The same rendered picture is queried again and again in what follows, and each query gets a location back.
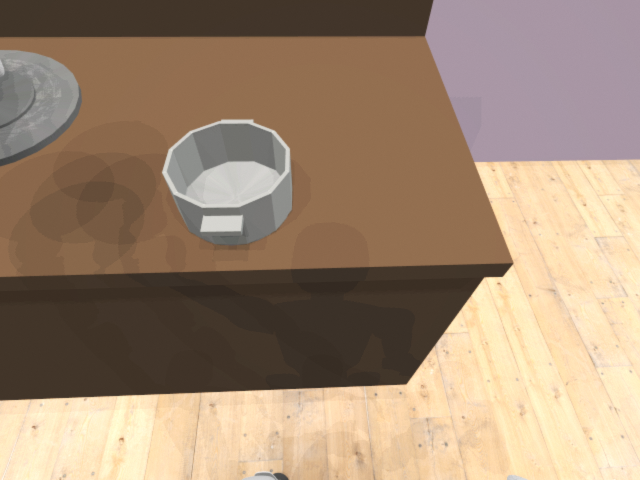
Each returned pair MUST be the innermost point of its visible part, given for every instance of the lid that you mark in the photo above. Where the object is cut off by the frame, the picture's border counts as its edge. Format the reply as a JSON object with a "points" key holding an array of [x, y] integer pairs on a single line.
{"points": [[39, 100]]}

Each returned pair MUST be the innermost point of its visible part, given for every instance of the table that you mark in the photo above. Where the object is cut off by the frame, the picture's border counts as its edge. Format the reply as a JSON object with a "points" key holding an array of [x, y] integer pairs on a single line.
{"points": [[104, 291]]}

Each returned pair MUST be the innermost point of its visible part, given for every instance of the pot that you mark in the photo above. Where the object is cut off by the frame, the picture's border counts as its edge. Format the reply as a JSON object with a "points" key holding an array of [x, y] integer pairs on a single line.
{"points": [[231, 181]]}

